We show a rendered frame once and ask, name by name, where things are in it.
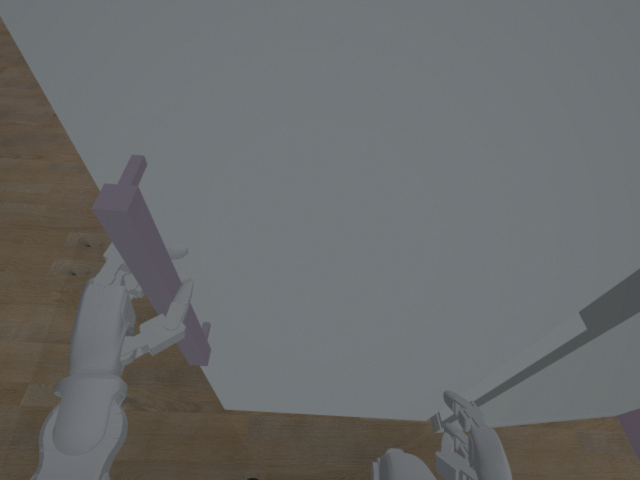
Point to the fridge door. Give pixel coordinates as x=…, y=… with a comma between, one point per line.
x=381, y=199

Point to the handle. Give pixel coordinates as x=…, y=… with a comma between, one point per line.
x=124, y=215

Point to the robot left hand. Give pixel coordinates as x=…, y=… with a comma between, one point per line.
x=99, y=344

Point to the robot right hand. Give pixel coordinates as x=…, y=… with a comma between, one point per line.
x=481, y=454

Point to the robot right thigh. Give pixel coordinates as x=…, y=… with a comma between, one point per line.
x=400, y=466

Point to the robot left forearm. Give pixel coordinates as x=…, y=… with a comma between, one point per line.
x=82, y=435

